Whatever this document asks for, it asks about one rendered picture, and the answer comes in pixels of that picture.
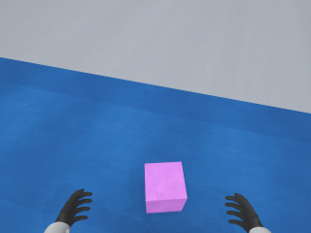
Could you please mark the robot left hand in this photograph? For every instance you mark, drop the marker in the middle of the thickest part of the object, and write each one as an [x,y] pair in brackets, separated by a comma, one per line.
[68,212]

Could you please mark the left robot forearm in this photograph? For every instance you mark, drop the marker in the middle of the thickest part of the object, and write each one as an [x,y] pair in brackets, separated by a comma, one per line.
[58,227]

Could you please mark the robot right hand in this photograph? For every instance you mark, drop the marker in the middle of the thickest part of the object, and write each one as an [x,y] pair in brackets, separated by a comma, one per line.
[247,213]

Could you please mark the carton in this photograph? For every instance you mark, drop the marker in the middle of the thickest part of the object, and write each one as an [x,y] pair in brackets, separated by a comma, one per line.
[165,188]

